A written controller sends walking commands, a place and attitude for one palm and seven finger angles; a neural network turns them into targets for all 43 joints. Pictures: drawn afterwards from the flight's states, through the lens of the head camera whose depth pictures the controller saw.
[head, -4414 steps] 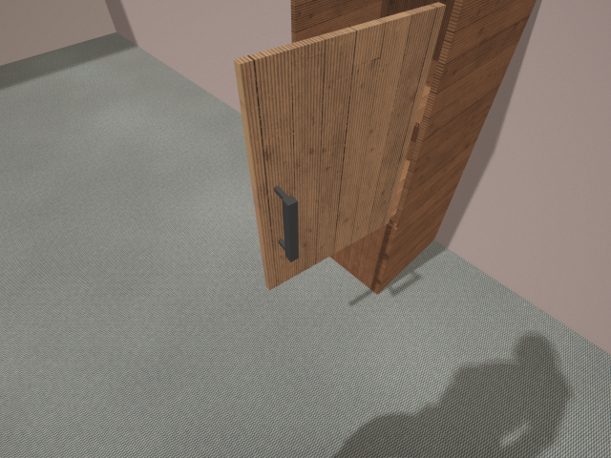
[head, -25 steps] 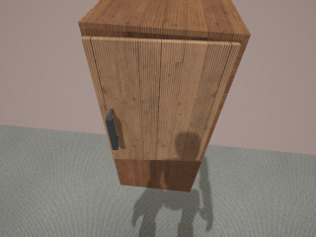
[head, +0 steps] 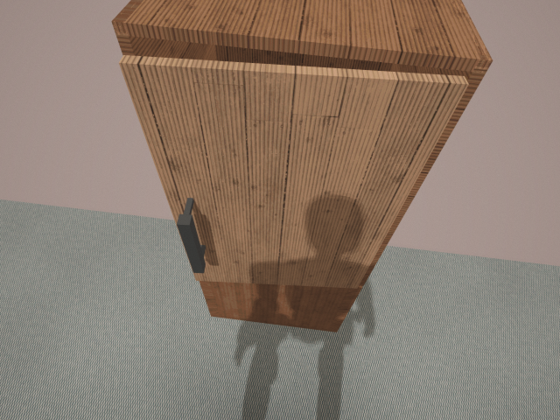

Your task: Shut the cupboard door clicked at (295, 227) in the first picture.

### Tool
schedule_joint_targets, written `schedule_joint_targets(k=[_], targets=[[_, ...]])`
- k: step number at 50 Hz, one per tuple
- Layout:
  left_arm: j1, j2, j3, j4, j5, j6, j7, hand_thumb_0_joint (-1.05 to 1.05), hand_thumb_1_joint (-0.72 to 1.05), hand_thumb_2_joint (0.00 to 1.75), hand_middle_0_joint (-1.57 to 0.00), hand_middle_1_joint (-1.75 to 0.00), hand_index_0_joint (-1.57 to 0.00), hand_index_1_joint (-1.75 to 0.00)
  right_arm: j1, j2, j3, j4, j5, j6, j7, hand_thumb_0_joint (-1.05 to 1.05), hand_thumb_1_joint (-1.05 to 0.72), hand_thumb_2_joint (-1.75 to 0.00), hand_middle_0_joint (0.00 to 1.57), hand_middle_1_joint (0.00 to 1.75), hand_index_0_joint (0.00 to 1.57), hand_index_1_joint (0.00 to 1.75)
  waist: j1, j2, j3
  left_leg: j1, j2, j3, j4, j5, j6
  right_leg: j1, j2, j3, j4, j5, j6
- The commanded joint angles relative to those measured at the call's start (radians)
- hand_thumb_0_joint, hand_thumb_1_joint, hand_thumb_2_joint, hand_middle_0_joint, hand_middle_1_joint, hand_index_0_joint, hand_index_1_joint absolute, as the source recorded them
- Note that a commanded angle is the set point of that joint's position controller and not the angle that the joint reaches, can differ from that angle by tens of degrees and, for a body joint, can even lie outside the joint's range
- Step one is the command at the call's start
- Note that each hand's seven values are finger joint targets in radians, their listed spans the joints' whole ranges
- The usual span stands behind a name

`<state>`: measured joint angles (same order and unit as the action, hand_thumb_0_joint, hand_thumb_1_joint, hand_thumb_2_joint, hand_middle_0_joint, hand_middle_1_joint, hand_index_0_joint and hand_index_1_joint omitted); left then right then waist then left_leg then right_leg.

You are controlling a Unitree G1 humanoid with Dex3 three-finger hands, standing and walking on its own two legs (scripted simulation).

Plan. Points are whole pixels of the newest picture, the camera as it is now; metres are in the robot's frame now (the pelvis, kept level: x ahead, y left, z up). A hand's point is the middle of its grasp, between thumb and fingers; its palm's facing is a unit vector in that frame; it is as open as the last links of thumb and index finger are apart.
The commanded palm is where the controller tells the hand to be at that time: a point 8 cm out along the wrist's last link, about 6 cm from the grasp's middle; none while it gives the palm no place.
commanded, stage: come to a stop and stand still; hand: left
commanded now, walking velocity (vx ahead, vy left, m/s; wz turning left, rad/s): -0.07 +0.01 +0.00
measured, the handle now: (194, 237) +0.43 +0.20 -0.09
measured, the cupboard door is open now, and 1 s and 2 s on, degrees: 5 5 5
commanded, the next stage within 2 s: look again from close up in 0.62 s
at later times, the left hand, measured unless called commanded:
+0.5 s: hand out of the picture +0.02 +0.14 -0.17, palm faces +0.06 -0.98 -0.19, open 7.2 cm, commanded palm none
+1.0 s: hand out of the picture -0.03 +0.14 -0.18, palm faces +0.06 -0.98 -0.19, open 7.4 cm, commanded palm none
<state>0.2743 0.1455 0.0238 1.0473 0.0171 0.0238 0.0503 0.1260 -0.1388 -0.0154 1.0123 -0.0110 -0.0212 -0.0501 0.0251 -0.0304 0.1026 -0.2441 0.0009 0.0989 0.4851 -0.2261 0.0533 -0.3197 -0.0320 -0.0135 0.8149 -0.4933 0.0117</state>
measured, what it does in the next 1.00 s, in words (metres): steps on the spot: right foot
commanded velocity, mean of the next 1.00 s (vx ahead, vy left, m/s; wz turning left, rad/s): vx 0.00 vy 0.00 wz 0.00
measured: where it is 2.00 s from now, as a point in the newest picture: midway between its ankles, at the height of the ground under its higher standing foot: outside the picture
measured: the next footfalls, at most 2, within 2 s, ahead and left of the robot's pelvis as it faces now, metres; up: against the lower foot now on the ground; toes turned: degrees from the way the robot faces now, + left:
right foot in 0.14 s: +0.03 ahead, -0.14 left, +0.00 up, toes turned +2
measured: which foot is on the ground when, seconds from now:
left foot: down 0.00-1.00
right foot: up 0.00-0.12, down 0.14-1.00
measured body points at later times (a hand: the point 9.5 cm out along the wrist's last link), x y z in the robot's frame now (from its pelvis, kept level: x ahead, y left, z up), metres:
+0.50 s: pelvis -0.03 -0.04 +0.00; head -0.02 -0.03 +0.45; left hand +0.01 +0.19 -0.16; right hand -0.03 -0.26 -0.15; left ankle -0.02 +0.08 -0.74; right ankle -0.01 -0.15 -0.74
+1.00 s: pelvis -0.03 -0.03 +0.00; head -0.06 -0.03 +0.45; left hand -0.03 +0.19 -0.16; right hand +0.00 -0.26 -0.16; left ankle -0.02 +0.08 -0.74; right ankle -0.01 -0.15 -0.74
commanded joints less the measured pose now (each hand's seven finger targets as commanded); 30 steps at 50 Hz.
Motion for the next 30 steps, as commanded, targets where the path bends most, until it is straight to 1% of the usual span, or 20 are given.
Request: schedule_joint_targets(k=[1, 3, 4, 5, 6, 7, 8, 9, 10, 11, 13, 14, 15, 16, 17, 19, 20, 22, 25, 30], targets=[[0.127, 0.038, 0.019, -0.041, 0.005, 0.004, -0.006, 0.00, 0.90, 0.90, -0.20, -0.30, -0.20, -0.30, 0.080, -0.167, -0.056, -0.039, -0.011, 0.019, -0.001, 0.00, -0.90, -0.90, 0.20, 0.30, 0.20, 0.30, -0.006, 0.124, -0.144, 0.082, 0.281, -0.193, -0.086, 0.692, 0.156, 0.037, -0.001, -0.022, -0.041, 0.079, 0.003], [0.124, 0.040, 0.023, -0.058, 0.006, -0.001, -0.009, 0.00, 0.90, 0.90, -0.20, -0.30, -0.20, -0.30, 0.053, -0.171, -0.061, -0.056, -0.012, 0.026, 0.007, 0.00, -0.90, -0.90, 0.20, 0.30, 0.20, 0.30, 0.007, 0.136, -0.153, 0.040, 0.256, -0.174, -0.066, 0.535, 0.125, 0.088, -0.002, -0.035, -0.139, 0.161, 0.006], [0.126, 0.050, 0.025, -0.061, 0.009, -0.007, -0.009, 0.00, 0.90, 0.90, -0.20, -0.30, -0.20, -0.30, 0.045, -0.161, -0.062, -0.059, -0.010, 0.029, 0.011, 0.00, -0.90, -0.90, 0.20, 0.30, 0.20, 0.30, 0.016, 0.115, -0.154, 0.007, 0.231, -0.165, -0.036, 0.418, 0.094, 0.133, -0.007, -0.034, -0.236, 0.241, 0.008], [0.120, 0.072, 0.027, -0.070, 0.013, -0.014, -0.008, 0.00, 0.90, 0.90, -0.20, -0.30, -0.20, -0.30, 0.040, -0.138, -0.060, -0.063, -0.006, 0.032, 0.017, 0.00, -0.90, -0.90, 0.20, 0.30, 0.20, 0.30, 0.018, 0.053, -0.136, -0.028, 0.175, -0.136, 0.012, 0.253, 0.047, 0.150, -0.029, 0.005, -0.344, 0.345, 0.005], [0.097, 0.127, 0.029, -0.084, 0.021, -0.026, -0.005, 0.00, 0.90, 0.90, -0.20, -0.30, -0.20, -0.30, 0.058, -0.092, -0.055, -0.069, 0.001, 0.034, 0.022, 0.00, -0.90, -0.90, 0.20, 0.30, 0.20, 0.30, 0.002, -0.099, -0.131, -0.066, 0.073, -0.075, 0.098, 0.050, -0.015, 0.138, -0.139, 0.166, -0.429, 0.500, -0.031], [0.049, 0.188, 0.034, -0.099, 0.017, -0.031, -0.007, 0.00, 0.90, 0.90, -0.20, -0.30, -0.20, -0.30, 0.079, -0.056, -0.050, -0.077, 0.003, 0.045, 0.027, 0.00, -0.90, -0.90, 0.20, 0.30, 0.20, 0.30, -0.024, -0.221, -0.089, -0.112, 0.001, -0.032, 0.155, -0.177, -0.055, 0.090, -0.275, 0.261, -0.475, 0.599, -0.106], [0.021, 0.203, 0.032, -0.114, 0.014, -0.029, -0.011, 0.00, 0.90, 0.90, -0.20, -0.30, -0.20, -0.30, 0.079, -0.065, -0.053, -0.072, 0.000, 0.053, 0.030, 0.00, -0.90, -0.90, 0.20, 0.30, 0.20, 0.30, -0.017, -0.164, -0.103, -0.065, 0.001, -0.060, 0.241, -0.253, -0.058, 0.021, -0.311, 0.254, -0.507, 0.522, -0.170], [-0.026, 0.193, 0.030, -0.127, 0.017, -0.026, -0.012, 0.00, 0.90, 0.90, -0.20, -0.30, -0.20, -0.30, 0.069, -0.052, -0.053, -0.064, -0.002, 0.057, 0.033, 0.00, -0.90, -0.90, 0.20, 0.30, 0.20, 0.30, -0.030, -0.134, -0.082, -0.055, 0.003, -0.067, 0.288, -0.241, -0.058, -0.022, -0.264, 0.226, -0.509, 0.463, -0.178], [-0.056, 0.180, 0.032, -0.133, 0.015, -0.028, -0.010, 0.00, 0.90, 0.90, -0.20, -0.30, -0.20, -0.30, 0.081, -0.055, -0.049, -0.054, -0.004, 0.058, 0.033, 0.00, -0.90, -0.90, 0.20, 0.30, 0.20, 0.30, -0.038, -0.192, -0.072, -0.062, 0.015, -0.074, 0.299, -0.218, -0.057, -0.022, -0.230, 0.211, -0.499, 0.452, -0.172], [-0.075, 0.170, 0.029, -0.133, 0.012, -0.029, -0.009, 0.00, 0.90, 0.90, -0.20, -0.30, -0.20, -0.30, 0.109, -0.053, -0.047, -0.040, -0.003, 0.054, 0.031, 0.00, -0.90, -0.90, 0.20, 0.30, 0.20, 0.30, -0.049, -0.186, -0.072, -0.049, 0.021, -0.074, 0.266, -0.180, -0.058, -0.011, -0.212, 0.176, -0.485, 0.463, -0.167], [-0.074, 0.167, 0.027, -0.130, 0.005, -0.028, -0.012, 0.00, 0.90, 0.90, -0.20, -0.30, -0.20, -0.30, 0.143, -0.048, -0.036, -0.020, 0.000, 0.043, 0.031, 0.00, -0.90, -0.90, 0.20, 0.30, 0.20, 0.30, -0.051, -0.155, -0.078, 0.010, 0.023, -0.065, 0.101, -0.096, -0.061, -0.005, -0.177, 0.136, -0.447, 0.409, -0.136], [-0.070, 0.160, 0.024, -0.126, 0.001, -0.027, -0.014, 0.00, 0.90, 0.90, -0.20, -0.30, -0.20, -0.30, 0.160, -0.051, -0.032, -0.005, 0.000, 0.035, 0.031, 0.00, -0.90, -0.90, 0.20, 0.30, 0.20, 0.30, -0.052, -0.110, -0.087, 0.060, 0.029, -0.071, -0.008, -0.024, -0.059, -0.007, -0.156, 0.124, -0.422, 0.361, -0.112], [-0.059, 0.139, 0.020, -0.122, -0.005, -0.026, -0.016, 0.00, 0.90, 0.90, -0.20, -0.30, -0.20, -0.30, 0.169, -0.068, -0.029, 0.002, -0.003, 0.022, 0.028, 0.00, -0.90, -0.90, 0.20, 0.30, 0.20, 0.30, -0.041, -0.022, -0.091, 0.082, 0.068, -0.128, -0.082, 0.062, -0.043, -0.010, -0.111, 0.099, -0.386, 0.316, -0.078], [-0.037, 0.111, 0.015, -0.117, -0.008, -0.024, -0.019, 0.00, 0.90, 0.90, -0.20, -0.30, -0.20, -0.30, 0.147, -0.087, -0.027, 0.002, -0.008, 0.010, 0.024, 0.00, -0.90, -0.90, 0.20, 0.30, 0.20, 0.30, -0.016, 0.094, -0.083, 0.047, 0.135, -0.209, -0.141, 0.121, -0.014, 0.024, -0.057, 0.068, -0.368, 0.285, -0.047], [-0.027, 0.102, 0.013, -0.107, -0.009, -0.025, -0.020, 0.00, 0.90, 0.90, -0.20, -0.30, -0.20, -0.30, 0.118, -0.105, -0.022, -0.003, -0.010, 0.006, 0.022, 0.00, -0.90, -0.90, 0.20, 0.30, 0.20, 0.30, 0.003, 0.120, -0.077, -0.027, 0.162, -0.228, -0.160, 0.131, 0.003, 0.098, -0.042, 0.055, -0.377, 0.288, -0.028], [-0.015, 0.108, 0.014, -0.075, -0.003, -0.022, -0.018, 0.00, 0.90, 0.90, -0.20, -0.30, -0.20, -0.30, 0.090, -0.090, -0.016, 0.008, -0.007, 0.004, 0.025, 0.00, -0.90, -0.90, 0.20, 0.30, 0.20, 0.30, 0.017, 0.168, -0.065, -0.099, 0.138, -0.213, -0.200, 0.002, -0.007, 0.176, -0.048, 0.045, -0.393, 0.273, -0.020], [-0.003, 0.112, 0.013, -0.063, -0.003, -0.024, -0.020, 0.00, 0.90, 0.90, -0.20, -0.30, -0.20, -0.30, 0.101, -0.088, -0.014, 0.009, -0.006, 0.004, 0.024, 0.00, -0.90, -0.90, 0.20, 0.30, 0.20, 0.30, 0.015, 0.148, -0.063, -0.103, 0.126, -0.203, -0.202, -0.041, -0.015, 0.187, -0.050, 0.053, -0.412, 0.279, -0.023], [0.007, 0.113, 0.008, -0.043, -0.005, -0.031, -0.022, 0.00, 0.90, 0.90, -0.20, -0.30, -0.20, -0.30, 0.133, -0.081, -0.012, 0.025, -0.004, 0.004, 0.023, 0.00, -0.90, -0.90, 0.20, 0.30, 0.20, 0.30, 0.008, 0.090, -0.073, -0.065, 0.107, -0.178, -0.187, -0.034, -0.028, 0.184, -0.066, 0.067, -0.458, 0.286, -0.031], [0.001, 0.114, 0.006, -0.025, -0.007, -0.033, -0.023, 0.00, 0.90, 0.90, -0.20, -0.30, -0.20, -0.30, 0.185, -0.072, -0.010, 0.051, -0.007, 0.012, 0.025, 0.00, -0.90, -0.90, 0.20, 0.30, 0.20, 0.30, -0.011, 0.027, -0.048, -0.034, 0.083, -0.152, -0.182, -0.091, -0.041, 0.120, -0.077, 0.081, -0.516, 0.157, -0.036], [0.026, 0.102, 0.001, 0.002, -0.007, -0.037, -0.022, 0.00, 0.90, 0.90, -0.20, -0.30, -0.20, -0.30, 0.233, -0.061, -0.004, 0.077, -0.007, 0.013, 0.024, 0.00, -0.90, -0.90, 0.20, 0.30, 0.20, 0.30, -0.018, 0.007, -0.022, -0.018, 0.078, -0.139, -0.181, -0.080, -0.041, 0.083, -0.076, 0.078, -0.537, 0.128, -0.036]])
